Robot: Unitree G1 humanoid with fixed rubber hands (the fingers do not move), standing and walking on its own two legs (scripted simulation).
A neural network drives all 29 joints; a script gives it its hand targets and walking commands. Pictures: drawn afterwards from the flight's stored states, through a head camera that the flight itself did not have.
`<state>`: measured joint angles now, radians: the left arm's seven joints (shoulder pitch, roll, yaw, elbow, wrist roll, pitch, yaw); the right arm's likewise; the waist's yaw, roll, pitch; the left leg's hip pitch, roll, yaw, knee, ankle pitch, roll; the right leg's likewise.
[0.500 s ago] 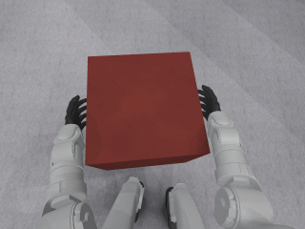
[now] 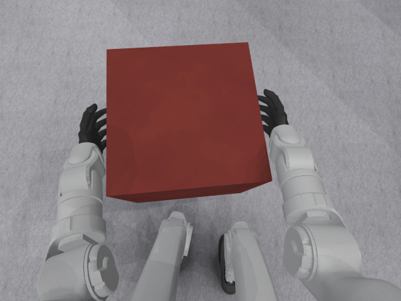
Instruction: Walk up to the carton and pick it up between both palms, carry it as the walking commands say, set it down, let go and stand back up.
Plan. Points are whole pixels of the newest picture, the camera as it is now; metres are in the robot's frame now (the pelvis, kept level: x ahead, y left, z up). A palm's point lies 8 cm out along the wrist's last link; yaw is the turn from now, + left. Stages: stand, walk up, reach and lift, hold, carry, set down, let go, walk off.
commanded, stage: set down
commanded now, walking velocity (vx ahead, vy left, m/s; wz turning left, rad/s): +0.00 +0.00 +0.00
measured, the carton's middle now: (185, 133) +0.45 +0.10 -0.16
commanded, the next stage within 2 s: none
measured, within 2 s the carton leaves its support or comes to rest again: neither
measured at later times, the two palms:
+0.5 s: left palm (104, 145) +0.40 +0.28 -0.16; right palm (261, 127) +0.49 -0.08 -0.16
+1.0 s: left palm (115, 145) +0.42 +0.29 -0.25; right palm (249, 128) +0.52 -0.07 -0.25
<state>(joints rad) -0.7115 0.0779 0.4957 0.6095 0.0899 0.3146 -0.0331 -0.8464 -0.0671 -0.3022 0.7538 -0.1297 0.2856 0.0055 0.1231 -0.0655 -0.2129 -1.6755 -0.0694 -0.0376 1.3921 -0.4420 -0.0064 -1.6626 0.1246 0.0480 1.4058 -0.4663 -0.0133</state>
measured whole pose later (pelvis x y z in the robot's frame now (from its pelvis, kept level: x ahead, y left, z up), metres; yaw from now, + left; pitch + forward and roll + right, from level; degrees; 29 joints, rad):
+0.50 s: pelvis -0.03 +0.00 -0.07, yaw +0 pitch +46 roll +0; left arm -0.91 0.14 0.53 0.66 0.08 0.34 -0.02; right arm -1.08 -0.14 -0.30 0.84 -0.11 0.31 -0.01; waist 0.13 -0.07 -0.16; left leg -1.97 -0.08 -0.04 1.64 -0.46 -0.02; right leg -1.96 0.14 0.03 1.65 -0.49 0.00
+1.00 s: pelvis -0.03 +0.01 -0.14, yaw +0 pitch +48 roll -1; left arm -1.05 0.18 0.52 0.67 0.06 0.34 0.00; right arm -1.25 -0.20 -0.26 0.88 -0.06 0.30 -0.03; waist 0.13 -0.06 -0.04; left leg -2.18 -0.09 -0.02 1.85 -0.50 -0.01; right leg -2.16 0.15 0.02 1.86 -0.53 0.02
